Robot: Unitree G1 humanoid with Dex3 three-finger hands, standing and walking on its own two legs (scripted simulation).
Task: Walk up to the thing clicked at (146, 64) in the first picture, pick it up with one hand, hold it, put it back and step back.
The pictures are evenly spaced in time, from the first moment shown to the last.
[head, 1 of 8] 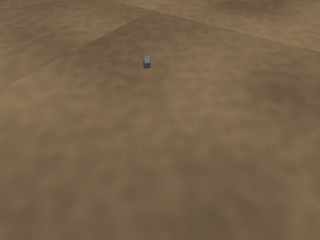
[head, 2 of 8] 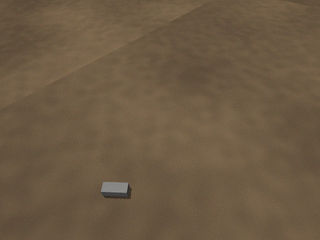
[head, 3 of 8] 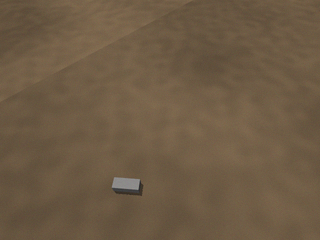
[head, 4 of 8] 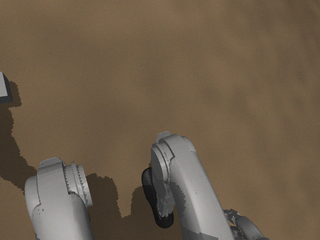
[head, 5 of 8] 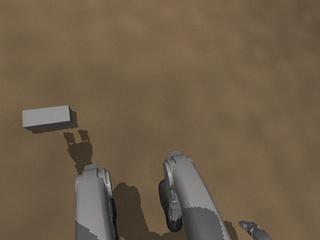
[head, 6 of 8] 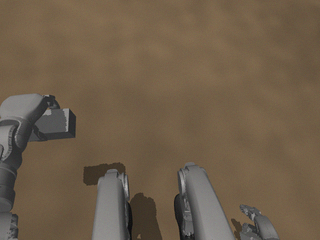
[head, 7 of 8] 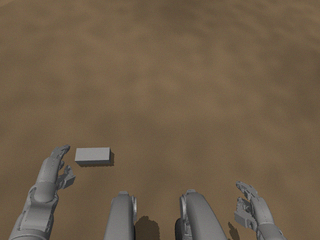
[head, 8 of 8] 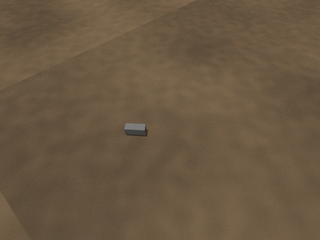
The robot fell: no
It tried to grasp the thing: yes
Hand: left
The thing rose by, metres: 0.67
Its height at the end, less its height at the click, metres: +0.00
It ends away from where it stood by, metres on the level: 0.03
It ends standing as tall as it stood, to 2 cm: yes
